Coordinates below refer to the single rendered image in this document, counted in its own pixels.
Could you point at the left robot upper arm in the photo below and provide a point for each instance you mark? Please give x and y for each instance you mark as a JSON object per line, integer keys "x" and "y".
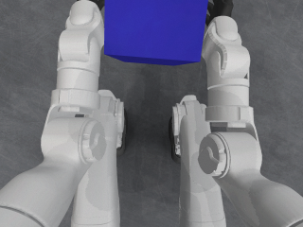
{"x": 41, "y": 196}

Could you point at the robot right foot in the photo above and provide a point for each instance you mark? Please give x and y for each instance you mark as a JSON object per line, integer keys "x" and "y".
{"x": 175, "y": 157}

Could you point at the right robot hand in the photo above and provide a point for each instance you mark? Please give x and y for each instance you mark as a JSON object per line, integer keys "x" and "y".
{"x": 219, "y": 8}

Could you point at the right robot upper arm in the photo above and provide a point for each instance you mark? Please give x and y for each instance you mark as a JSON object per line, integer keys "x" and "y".
{"x": 233, "y": 159}

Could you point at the right robot thigh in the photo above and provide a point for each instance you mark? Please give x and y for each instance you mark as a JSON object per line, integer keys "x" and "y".
{"x": 200, "y": 199}

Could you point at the carton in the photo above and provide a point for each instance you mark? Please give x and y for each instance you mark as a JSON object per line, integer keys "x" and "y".
{"x": 162, "y": 32}

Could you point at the right robot forearm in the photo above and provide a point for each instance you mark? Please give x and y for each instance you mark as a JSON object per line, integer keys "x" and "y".
{"x": 228, "y": 80}

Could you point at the left robot hand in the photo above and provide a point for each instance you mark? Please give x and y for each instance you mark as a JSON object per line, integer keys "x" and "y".
{"x": 100, "y": 3}

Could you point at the left robot forearm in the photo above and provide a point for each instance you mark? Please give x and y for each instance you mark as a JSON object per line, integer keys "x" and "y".
{"x": 78, "y": 65}

